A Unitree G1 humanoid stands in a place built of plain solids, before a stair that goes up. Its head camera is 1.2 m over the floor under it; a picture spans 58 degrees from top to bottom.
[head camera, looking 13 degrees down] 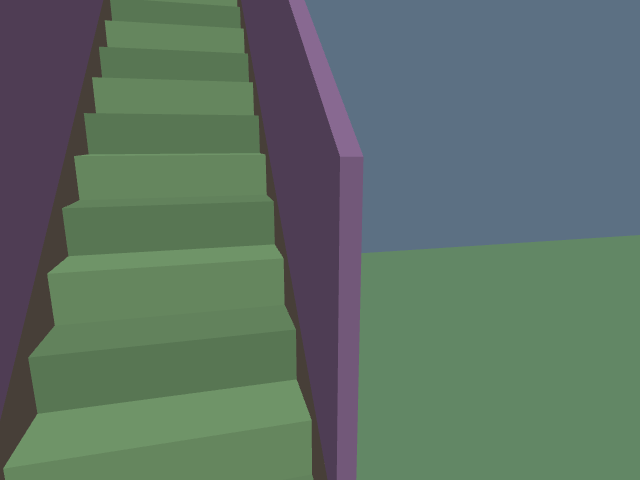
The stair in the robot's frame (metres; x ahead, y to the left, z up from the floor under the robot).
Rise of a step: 0.19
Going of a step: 0.24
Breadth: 0.82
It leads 14 degrees to the left of straight ahead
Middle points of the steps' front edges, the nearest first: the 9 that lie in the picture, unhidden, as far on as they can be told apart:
1.05 0.42 0.38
1.28 0.48 0.57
1.51 0.53 0.76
1.74 0.59 0.95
1.97 0.65 1.14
2.20 0.71 1.32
2.43 0.76 1.51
2.66 0.82 1.70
2.88 0.88 1.89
